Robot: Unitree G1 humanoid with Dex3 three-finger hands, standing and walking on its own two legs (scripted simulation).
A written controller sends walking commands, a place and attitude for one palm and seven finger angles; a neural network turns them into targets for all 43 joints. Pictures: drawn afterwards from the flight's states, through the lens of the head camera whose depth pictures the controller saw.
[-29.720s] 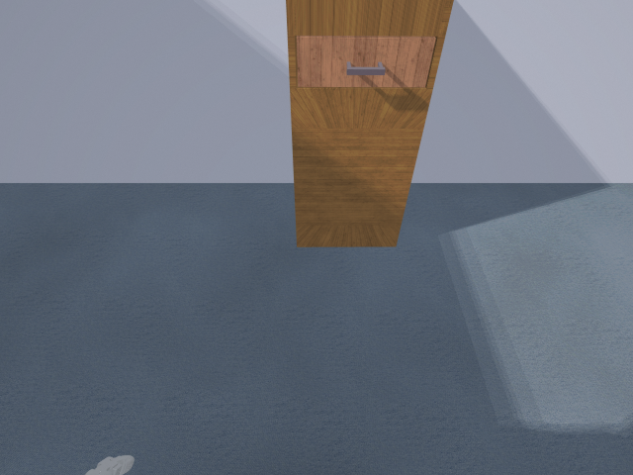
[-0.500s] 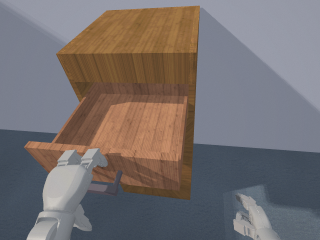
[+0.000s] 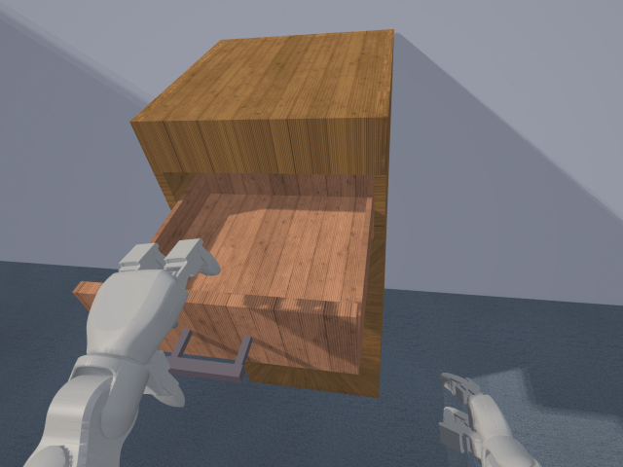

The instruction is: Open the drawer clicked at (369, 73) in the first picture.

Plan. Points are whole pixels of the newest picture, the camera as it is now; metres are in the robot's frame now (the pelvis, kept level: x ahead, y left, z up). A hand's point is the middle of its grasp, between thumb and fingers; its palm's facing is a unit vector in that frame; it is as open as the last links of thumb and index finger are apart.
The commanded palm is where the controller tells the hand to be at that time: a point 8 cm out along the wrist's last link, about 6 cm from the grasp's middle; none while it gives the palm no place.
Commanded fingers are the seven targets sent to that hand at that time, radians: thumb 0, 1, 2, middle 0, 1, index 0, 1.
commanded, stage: lift the hand off the handle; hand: left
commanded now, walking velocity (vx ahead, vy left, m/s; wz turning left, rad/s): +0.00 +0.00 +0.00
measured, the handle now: (209, 355) +0.25 +0.19 +0.03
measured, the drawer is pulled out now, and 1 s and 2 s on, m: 0.28 0.28 0.28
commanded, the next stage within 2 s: draw the hand back to the body in 0.28 s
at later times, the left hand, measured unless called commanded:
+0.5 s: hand (168, 324) +0.21 +0.18 +0.16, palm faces +0.13 -0.14 -0.98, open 13.9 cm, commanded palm +0.17 +0.19 +0.23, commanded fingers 0.00 -0.50 0.30 -0.30 -1.20 -0.30 -1.20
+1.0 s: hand (107, 325) +0.19 +0.23 +0.18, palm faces +0.17 -0.07 -0.98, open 13.9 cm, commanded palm +0.16 +0.23 +0.23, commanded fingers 0.00 -0.43 0.33 -0.29 -1.15 -0.29 -1.15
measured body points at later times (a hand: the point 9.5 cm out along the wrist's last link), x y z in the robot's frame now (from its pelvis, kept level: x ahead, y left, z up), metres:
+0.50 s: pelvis +0.00 -0.01 +0.00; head -0.02 -0.06 +0.45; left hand +0.20 +0.18 +0.21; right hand +0.24 -0.20 -0.07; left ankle +0.04 +0.10 -0.73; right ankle -0.03 -0.10 -0.73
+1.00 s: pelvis +0.01 +0.00 +0.00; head +0.00 -0.04 +0.45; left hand +0.18 +0.23 +0.23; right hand +0.25 -0.20 -0.07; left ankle +0.04 +0.10 -0.73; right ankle -0.03 -0.10 -0.73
